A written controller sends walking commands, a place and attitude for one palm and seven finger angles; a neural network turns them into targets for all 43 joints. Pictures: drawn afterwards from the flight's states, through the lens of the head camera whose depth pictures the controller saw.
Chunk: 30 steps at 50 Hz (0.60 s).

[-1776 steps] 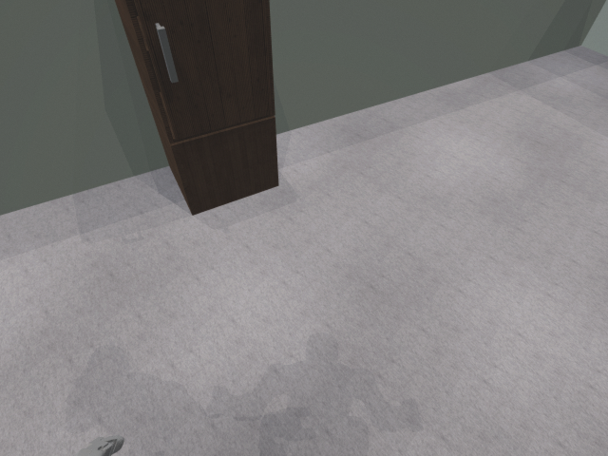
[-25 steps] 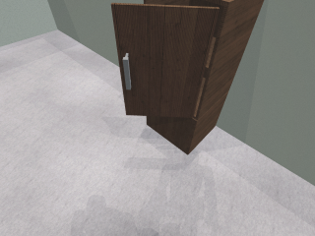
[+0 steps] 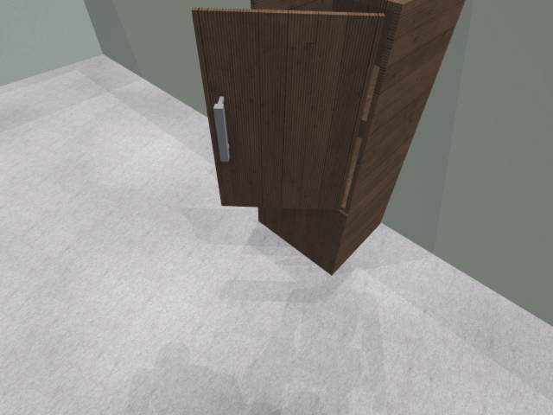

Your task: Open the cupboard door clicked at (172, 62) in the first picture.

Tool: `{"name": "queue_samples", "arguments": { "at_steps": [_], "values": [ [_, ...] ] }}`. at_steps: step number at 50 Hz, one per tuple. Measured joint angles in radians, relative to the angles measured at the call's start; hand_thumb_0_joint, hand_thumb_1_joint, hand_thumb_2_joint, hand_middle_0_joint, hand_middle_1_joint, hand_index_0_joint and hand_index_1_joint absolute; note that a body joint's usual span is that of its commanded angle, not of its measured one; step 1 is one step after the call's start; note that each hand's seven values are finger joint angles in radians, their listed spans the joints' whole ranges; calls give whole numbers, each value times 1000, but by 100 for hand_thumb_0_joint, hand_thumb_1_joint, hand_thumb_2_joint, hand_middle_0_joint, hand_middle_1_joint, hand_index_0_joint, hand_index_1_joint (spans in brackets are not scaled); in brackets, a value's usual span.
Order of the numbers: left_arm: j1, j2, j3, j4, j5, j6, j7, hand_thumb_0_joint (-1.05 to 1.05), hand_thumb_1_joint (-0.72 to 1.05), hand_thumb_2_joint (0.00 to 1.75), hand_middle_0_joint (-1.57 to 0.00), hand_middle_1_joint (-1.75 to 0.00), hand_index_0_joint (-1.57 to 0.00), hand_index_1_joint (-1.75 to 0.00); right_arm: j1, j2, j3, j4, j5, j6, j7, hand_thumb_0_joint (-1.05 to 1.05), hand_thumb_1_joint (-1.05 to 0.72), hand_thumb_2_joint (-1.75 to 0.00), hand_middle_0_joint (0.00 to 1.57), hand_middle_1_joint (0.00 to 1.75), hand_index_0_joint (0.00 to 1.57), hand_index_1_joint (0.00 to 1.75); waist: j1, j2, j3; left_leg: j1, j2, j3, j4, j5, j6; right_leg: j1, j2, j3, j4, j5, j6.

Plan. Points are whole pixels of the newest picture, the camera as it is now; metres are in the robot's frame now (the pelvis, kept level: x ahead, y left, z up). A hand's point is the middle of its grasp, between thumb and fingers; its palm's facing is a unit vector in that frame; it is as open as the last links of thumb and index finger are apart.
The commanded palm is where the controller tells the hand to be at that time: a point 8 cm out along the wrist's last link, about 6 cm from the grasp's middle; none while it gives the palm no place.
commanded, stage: shuffle to correct the standing spot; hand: left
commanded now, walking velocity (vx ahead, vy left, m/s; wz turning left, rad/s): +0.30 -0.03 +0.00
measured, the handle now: (223, 129) +0.78 +0.18 -0.03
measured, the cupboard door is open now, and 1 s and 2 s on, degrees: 41 41 41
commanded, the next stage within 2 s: come to a stop and stand still in 0.70 s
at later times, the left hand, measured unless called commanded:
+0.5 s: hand (170, 409) +0.17 +0.19 -0.17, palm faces -0.04 -0.98 -0.17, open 7.3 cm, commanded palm none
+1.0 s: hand (197, 328) +0.32 +0.18 -0.19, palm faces +0.09 -0.98 -0.17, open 7.2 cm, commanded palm none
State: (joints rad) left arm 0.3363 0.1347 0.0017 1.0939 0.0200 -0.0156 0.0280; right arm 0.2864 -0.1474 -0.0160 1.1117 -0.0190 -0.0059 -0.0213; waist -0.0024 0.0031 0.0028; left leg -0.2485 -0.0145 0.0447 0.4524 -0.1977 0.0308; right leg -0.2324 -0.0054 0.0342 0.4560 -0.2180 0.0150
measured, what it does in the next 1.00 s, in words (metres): walks ahead: right foot, then left foot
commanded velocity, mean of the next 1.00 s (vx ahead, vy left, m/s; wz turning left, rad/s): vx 0.11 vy -0.03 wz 0.03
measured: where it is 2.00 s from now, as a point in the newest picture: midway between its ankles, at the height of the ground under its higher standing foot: outside the picture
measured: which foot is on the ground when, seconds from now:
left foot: down 0.00-0.64, up 0.66-0.88, down 0.90-1.00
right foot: down 0.00-0.26, up 0.28-0.62, down 0.64-1.00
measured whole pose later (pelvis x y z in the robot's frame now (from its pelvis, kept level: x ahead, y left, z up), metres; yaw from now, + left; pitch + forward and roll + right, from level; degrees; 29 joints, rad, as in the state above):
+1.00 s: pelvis +0.29 +0.00 -0.01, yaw +1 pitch +0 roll -1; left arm 0.24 0.18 0.04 1.05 0.01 0.01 0.03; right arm 0.17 -0.15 -0.03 1.03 -0.02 -0.03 -0.03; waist 0.02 -0.03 0.03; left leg -0.28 0.07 0.14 0.60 -0.32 0.02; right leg -0.19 -0.06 -0.13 0.54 -0.33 0.03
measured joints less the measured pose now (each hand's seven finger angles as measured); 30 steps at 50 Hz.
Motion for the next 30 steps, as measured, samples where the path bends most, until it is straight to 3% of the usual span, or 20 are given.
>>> {"name": "queue_samples", "arguments": {
  "at_steps": [8,12,13,17,20,25,30],
  "values": [
    [40,-4,29,-29,2,-1,-22,0,90,90,-20,-30,-20,-30,51,-8,-10,-20,-10,1,6,1,-91,-90,20,30,19,30,7,5,-27,-36,11,-1,130,-168,5,-11,14,4,66,-84,-23],
    [73,-9,40,-20,-1,-1,-24,0,90,90,-20,-30,-20,-30,73,-13,-14,-24,-8,-12,5,1,-91,-90,20,30,19,30,4,1,-26,-32,23,12,183,-151,9,0,14,-1,116,-128,-11],
    [81,-8,42,-15,0,4,-25,0,90,90,-20,-30,-20,-30,77,-9,-14,-26,-9,-18,4,1,-91,-90,20,30,19,30,4,-13,-26,-20,14,25,183,-161,14,-5,6,10,144,-156,-21],
    [64,-8,45,8,9,24,-34,1,90,90,-20,-30,-20,-30,100,4,-10,-42,-13,-58,-7,0,-91,-90,20,30,19,30,-15,-24,-13,52,5,66,107,-181,30,-144,-17,-37,481,-186,-42],
    [8,4,50,-10,10,16,-41,1,90,90,-20,-30,-20,-30,130,26,3,-28,-10,-78,-15,0,-91,-90,20,30,19,30,-27,-22,10,120,4,69,-5,-145,31,-247,-46,-80,587,-120,-30],
    [-114,46,62,-59,5,11,-41,2,94,90,-20,-30,-20,-30,181,64,16,19,-10,-81,-21,0,-90,-90,20,30,19,30,-41,-4,54,202,17,47,-124,-121,13,-325,-76,-117,451,-23,-22],
    [-224,53,59,-109,-1,-8,-43,2,93,90,-20,-30,-20,-30,212,74,8,61,-12,-57,-14,0,-90,-90,21,30,20,30,-59,15,95,254,31,23,-98,-189,-15,-259,-58,-147,183,24,-41]
  ]
}}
